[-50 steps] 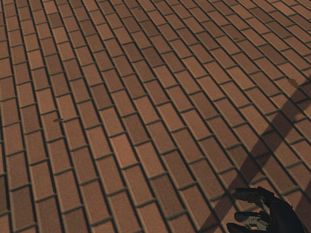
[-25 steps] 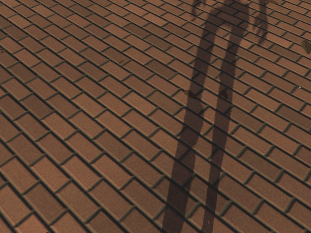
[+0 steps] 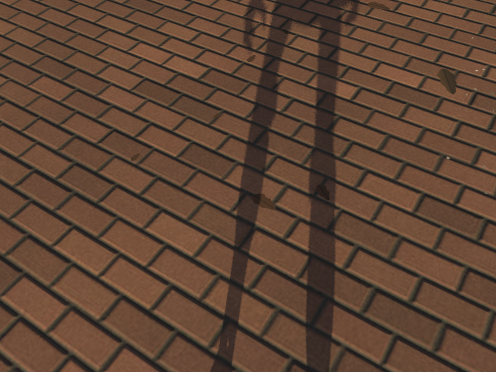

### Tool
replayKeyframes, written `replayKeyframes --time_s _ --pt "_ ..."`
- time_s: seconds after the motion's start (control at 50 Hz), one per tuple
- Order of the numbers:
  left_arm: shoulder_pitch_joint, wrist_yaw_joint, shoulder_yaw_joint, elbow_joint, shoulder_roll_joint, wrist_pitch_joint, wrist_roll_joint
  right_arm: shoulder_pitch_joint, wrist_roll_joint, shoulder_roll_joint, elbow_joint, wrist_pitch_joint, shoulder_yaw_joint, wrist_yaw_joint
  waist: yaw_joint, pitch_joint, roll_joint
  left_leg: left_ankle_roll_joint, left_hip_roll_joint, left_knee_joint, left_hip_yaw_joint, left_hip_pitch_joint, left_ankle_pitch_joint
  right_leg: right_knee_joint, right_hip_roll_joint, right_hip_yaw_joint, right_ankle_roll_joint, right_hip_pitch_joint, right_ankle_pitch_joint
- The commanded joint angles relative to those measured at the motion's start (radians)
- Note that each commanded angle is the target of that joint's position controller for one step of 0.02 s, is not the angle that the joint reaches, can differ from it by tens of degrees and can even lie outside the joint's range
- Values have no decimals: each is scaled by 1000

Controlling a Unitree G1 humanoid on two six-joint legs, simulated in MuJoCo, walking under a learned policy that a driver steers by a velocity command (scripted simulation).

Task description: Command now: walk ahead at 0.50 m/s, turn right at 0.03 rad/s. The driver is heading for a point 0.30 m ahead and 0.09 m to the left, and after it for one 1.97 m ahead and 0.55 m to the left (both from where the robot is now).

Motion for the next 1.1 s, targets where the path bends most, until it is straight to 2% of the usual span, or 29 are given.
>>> replayKeyframes --time_s 0.02,0.08,0.12,0.14,0.16,0.18,0.2,0.22,0.24,0.26,0.28,0.3,0.32,0.38,0.52,0.6,0.68,0.74,0.76,0.78,0.8,0.82,0.84,0.86,0.88,0.9,0.96,1.04,1.1 --pt "78 6 29 -26 141 -20 8 -134 12 -69 -87 -18 -13 7 42 22 -102 30 -21 -85 38 -24 56 -62 -299 123 -72 75 451" --pt "89 16 26 -8 150 -20 21 -172 14 -75 -102 -23 -16 18 43 54 -104 69 -50 -147 48 -17 -13 -50 -339 102 -68 146 490" --pt "56 24 26 -3 161 -20 25 -126 16 -81 -92 -25 -21 21 6 52 -108 106 -93 -197 65 88 -86 -1 -347 54 -45 147 655" --pt "41 28 24 1 163 -21 26 -61 14 -88 -68 -27 -27 15 -21 24 -112 124 -137 -219 84 190 -119 82 -332 20 -26 144 850" --pt "32 30 23 7 166 -19 26 59 9 -98 -27 -33 -36 6 -72 -37 -102 144 -186 -267 103 323 -104 235 -305 -14 -4 146 994" --pt "15 34 19 4 166 -21 14 197 -4 -118 11 -47 -46 -3 -141 -109 -89 175 -160 -327 61 519 24 428 -269 -53 24 57 926" --pt "9 38 4 -45 127 -30 -6 330 -21 -221 25 -54 -72 -14 -177 -228 24 259 69 -303 -219 794 242 763 -187 -114 66 -195 550" --pt "95 36 1 -62 87 -25 -15 313 0 -282 24 -48 -91 -9 -103 -333 220 430 308 -325 -613 960 738 1085 -8 -122 110 -463 -319" --pt "40 41 5 -51 133 -12 23 289 55 -224 24 -43 -85 -1 -100 -310 41 406 246 -322 -537 899 809 1114 -86 -8 107 -484 -257" --pt "-26 37 0 -69 118 -13 17 223 56 -185 15 -42 -74 -2 -87 -184 21 381 205 -349 -410 783 808 1090 -116 -8 114 -525 -201" --pt "-59 33 -3 -75 116 -11 20 171 50 -144 7 -35 -64 -2 -68 -117 -26 342 150 -390 -343 696 728 1036 -149 -17 117 -532 -172" --pt "-74 30 -3 -83 118 3 29 151 52 -129 6 -29 -59 -7 -48 -77 -26 316 109 -420 -307 625 696 993 -166 -21 127 -520 -159" --pt "-54 26 -6 -81 110 22 34 137 52 -127 8 -24 -57 -10 -21 -71 -12 300 77 -443 -270 558 676 949 -174 -25 140 -475 -150" --pt "-44 26 -11 -81 87 53 32 148 38 -174 17 -23 -70 -10 -4 -96 -3 293 39 -451 -227 479 723 870 -162 -49 168 -434 -120" --pt "-207 40 -7 -125 96 81 25 202 34 -190 17 14 -85 -25 -61 -88 34 243 6 -456 -324 494 349 710 -175 -27 182 -515 -26" --pt "-276 47 -9 -146 99 80 16 227 24 -198 11 31 -95 -31 -91 -58 55 248 13 -430 -415 542 236 613 -158 -4 174 -533 -72" --pt "-287 54 -13 -159 104 64 -1 212 16 -207 0 44 -101 -30 -94 -57 73 251 13 -370 -487 557 353 496 -115 5 150 -446 -149" --pt "-215 60 -15 -147 106 50 -11 150 25 -209 -17 51 -103 -29 -50 -56 85 201 -23 -334 -531 518 345 273 -94 5 126 -274 -117" --pt "-169 66 -14 -135 108 42 -3 112 37 -202 -27 53 -101 -31 -16 -48 74 156 -61 -303 -518 454 239 115 -108 5 117 -160 -10" --pt "-156 76 -4 -134 155 35 10 127 45 -159 -36 50 -89 -32 -28 -62 -21 98 -125 -211 -449 357 -12 17 -237 109 88 -39 48" --pt "-223 80 8 -168 245 42 15 222 47 -78 -48 47 -69 -34 -101 -82 -269 38 -277 -5 -230 208 -464 -6 -508 380 -4 58 320" --pt "-165 69 15 -153 244 57 8 224 15 -188 -30 55 -95 -40 -60 -96 -225 26 -298 176 -122 179 -603 32 -566 437 -125 -22 486" --pt "-149 62 3 -145 193 59 6 208 6 -200 -22 58 -101 -40 -70 -74 -169 20 -257 283 -132 187 -560 46 -540 392 -148 -56 535" --pt "-193 56 -9 -147 142 57 4 190 9 -192 -3 65 -100 -35 -82 -29 -127 12 -233 323 -141 196 -487 44 -465 280 -119 -100 500" --pt "-234 54 -13 -155 126 58 10 186 16 -180 6 72 -97 -28 -95 -19 -145 1 -231 340 -134 203 -434 42 -396 194 -79 -110 469" --pt "-243 57 -13 -156 128 57 14 189 21 -170 12 77 -93 -21 -95 -26 -191 -10 -237 356 -125 204 -402 49 -359 144 -63 -101 519" --pt "-197 52 -13 -131 124 47 13 147 34 -147 14 83 -79 -14 -70 -60 -191 -26 -244 311 -120 221 -368 68 -340 91 -68 -50 602" --pt "-164 46 -13 -97 126 43 15 97 34 -113 26 95 -53 -19 -43 -63 -214 -23 -206 58 -88 300 -393 62 -344 103 -74 -28 447" --pt "-144 36 -3 -70 153 54 21 74 41 -107 40 95 -39 -29 -25 -52 -239 -1 -190 -129 -21 406 -402 65 -342 123 -81 -67 370"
